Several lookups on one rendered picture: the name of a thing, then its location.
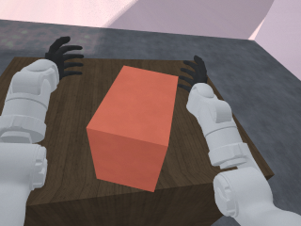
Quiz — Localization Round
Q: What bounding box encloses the left robot forearm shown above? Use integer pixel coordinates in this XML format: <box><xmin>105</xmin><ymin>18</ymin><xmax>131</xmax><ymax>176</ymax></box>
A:
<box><xmin>0</xmin><ymin>58</ymin><xmax>59</xmax><ymax>144</ymax></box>

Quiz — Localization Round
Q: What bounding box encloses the pedestal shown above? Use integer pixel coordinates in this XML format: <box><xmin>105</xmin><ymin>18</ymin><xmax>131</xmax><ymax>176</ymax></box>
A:
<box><xmin>0</xmin><ymin>56</ymin><xmax>275</xmax><ymax>226</ymax></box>

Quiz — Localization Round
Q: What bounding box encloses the right robot forearm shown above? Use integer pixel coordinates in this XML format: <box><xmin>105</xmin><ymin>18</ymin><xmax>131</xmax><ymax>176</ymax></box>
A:
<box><xmin>186</xmin><ymin>83</ymin><xmax>274</xmax><ymax>202</ymax></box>

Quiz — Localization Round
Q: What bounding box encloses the robot left hand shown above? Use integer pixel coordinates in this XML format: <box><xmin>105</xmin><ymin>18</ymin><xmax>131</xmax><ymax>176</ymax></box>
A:
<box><xmin>44</xmin><ymin>36</ymin><xmax>84</xmax><ymax>81</ymax></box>

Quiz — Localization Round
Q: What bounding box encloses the robot right upper arm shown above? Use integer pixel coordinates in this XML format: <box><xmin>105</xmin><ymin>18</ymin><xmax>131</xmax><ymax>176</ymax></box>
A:
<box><xmin>213</xmin><ymin>167</ymin><xmax>301</xmax><ymax>226</ymax></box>

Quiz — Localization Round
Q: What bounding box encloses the robot right hand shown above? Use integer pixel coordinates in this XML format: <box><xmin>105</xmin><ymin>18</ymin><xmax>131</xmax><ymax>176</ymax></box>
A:
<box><xmin>177</xmin><ymin>56</ymin><xmax>208</xmax><ymax>93</ymax></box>

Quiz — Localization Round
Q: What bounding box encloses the robot left upper arm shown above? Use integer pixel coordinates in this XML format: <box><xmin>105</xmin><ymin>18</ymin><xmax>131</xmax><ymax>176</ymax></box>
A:
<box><xmin>0</xmin><ymin>142</ymin><xmax>48</xmax><ymax>226</ymax></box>

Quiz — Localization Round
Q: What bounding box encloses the carton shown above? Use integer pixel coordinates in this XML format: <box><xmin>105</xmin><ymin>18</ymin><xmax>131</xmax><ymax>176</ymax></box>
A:
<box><xmin>86</xmin><ymin>65</ymin><xmax>179</xmax><ymax>192</ymax></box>

